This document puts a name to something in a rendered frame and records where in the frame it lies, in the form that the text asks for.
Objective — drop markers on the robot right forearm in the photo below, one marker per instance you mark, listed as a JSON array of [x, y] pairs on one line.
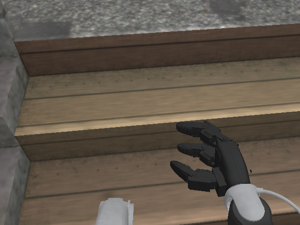
[[246, 207]]

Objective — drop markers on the robot left thigh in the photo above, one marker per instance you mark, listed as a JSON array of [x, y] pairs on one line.
[[115, 211]]

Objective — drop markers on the robot right hand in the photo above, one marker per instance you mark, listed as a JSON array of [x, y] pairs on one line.
[[217, 151]]

